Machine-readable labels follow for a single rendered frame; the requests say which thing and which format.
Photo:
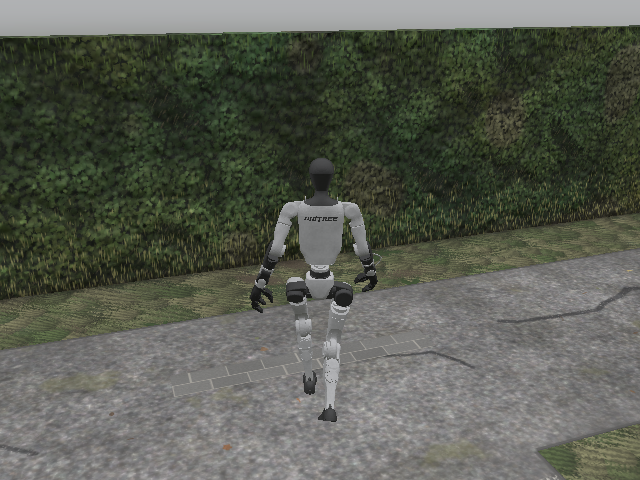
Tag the robot right forearm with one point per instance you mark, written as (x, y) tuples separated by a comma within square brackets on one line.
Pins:
[(367, 262)]

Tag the robot left forearm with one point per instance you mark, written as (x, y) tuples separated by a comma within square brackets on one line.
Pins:
[(266, 269)]

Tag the left robot upper arm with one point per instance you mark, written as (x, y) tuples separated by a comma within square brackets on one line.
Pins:
[(289, 211)]

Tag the right robot upper arm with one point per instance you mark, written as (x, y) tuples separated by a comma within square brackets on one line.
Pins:
[(352, 211)]

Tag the robot right foot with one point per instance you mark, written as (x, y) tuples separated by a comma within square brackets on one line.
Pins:
[(328, 415)]

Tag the right robot hand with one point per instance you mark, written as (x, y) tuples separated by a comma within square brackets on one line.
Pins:
[(363, 277)]

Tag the left robot hand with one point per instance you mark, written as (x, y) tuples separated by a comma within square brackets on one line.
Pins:
[(256, 297)]

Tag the right robot shin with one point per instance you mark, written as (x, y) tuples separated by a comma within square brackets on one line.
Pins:
[(331, 369)]

